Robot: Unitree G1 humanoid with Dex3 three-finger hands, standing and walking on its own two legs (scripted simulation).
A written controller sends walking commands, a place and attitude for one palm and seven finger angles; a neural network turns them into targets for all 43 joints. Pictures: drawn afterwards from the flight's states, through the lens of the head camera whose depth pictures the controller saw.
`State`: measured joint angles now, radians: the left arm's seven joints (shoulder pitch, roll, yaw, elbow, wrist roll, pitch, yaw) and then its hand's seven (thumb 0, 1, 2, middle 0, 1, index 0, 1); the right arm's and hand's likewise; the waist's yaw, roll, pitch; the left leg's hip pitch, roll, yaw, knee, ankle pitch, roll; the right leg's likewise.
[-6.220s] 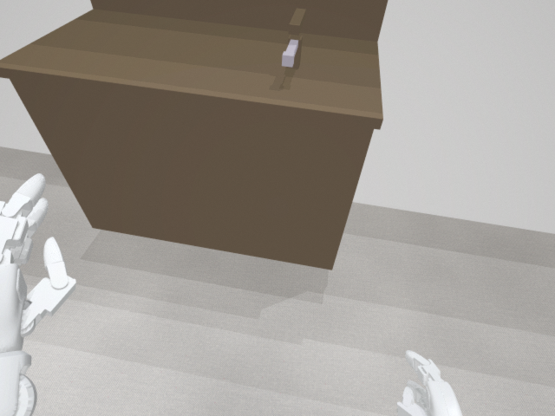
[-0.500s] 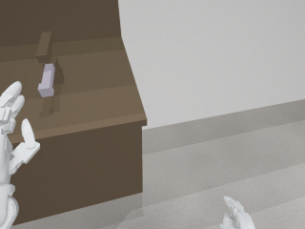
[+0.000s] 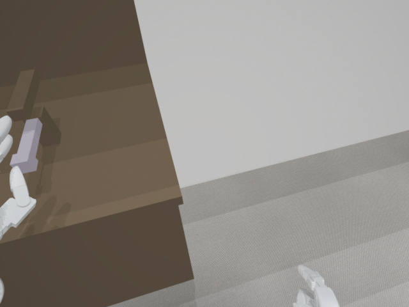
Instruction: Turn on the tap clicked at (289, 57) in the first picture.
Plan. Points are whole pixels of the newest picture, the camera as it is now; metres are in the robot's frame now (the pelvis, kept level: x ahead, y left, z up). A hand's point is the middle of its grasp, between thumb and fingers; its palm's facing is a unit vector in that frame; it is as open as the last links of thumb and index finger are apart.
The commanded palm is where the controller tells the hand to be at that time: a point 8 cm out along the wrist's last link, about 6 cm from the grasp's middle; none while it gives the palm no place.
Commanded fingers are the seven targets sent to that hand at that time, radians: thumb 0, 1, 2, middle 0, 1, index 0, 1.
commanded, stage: come to a stop and stand still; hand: left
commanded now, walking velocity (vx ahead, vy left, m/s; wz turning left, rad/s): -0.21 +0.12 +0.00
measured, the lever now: (24, 162) +0.31 +0.35 +0.14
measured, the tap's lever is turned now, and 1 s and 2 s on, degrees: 0 0 0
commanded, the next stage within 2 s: look again from close up in 1.42 s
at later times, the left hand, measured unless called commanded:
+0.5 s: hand (37, 177) +0.24 +0.26 +0.19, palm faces +0.44 -0.77 -0.47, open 7.4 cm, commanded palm +0.18 +0.28 +0.20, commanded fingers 0.00 0.90 0.90 -0.20 -0.30 -0.20 -0.30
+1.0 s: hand (13, 176) +0.24 +0.29 +0.19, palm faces +0.46 -0.82 -0.33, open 7.4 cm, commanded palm +0.18 +0.31 +0.20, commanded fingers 0.00 0.90 0.90 -0.20 -0.30 -0.20 -0.30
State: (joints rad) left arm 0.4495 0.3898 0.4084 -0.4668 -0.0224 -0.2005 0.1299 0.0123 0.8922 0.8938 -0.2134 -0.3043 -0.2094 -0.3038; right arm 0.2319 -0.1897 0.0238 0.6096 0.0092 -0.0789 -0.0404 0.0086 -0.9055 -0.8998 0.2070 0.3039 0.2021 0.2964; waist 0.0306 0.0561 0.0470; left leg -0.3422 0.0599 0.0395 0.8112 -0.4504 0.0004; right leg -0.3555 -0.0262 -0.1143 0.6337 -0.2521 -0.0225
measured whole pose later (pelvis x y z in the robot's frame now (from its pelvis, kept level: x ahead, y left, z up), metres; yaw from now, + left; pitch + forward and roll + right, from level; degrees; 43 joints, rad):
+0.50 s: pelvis +0.02 +0.00 +0.02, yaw +0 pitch +0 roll -1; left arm 0.31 0.41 0.38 -0.38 0.01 -0.18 0.10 0.01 0.89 0.89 -0.22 -0.30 -0.21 -0.30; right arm 0.20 -0.19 0.00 0.59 0.00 -0.11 -0.06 0.01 -0.91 -0.90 0.20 0.30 0.20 0.30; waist 0.07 0.02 0.05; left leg -0.29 0.04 0.04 0.56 -0.25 0.00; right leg -0.27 -0.01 -0.09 0.49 -0.22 -0.02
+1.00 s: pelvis +0.02 +0.03 +0.02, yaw -1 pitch -1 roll -1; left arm 0.33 0.35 0.40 -0.41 -0.02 -0.24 0.12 0.02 0.89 0.89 -0.21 -0.30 -0.21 -0.30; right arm 0.26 -0.20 0.03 0.61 0.00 -0.17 -0.01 0.01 -0.91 -0.90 0.20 0.30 0.20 0.30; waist 0.05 -0.03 0.04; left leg -0.24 0.00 0.07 0.50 -0.24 0.05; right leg -0.23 -0.02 -0.01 0.44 -0.19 0.02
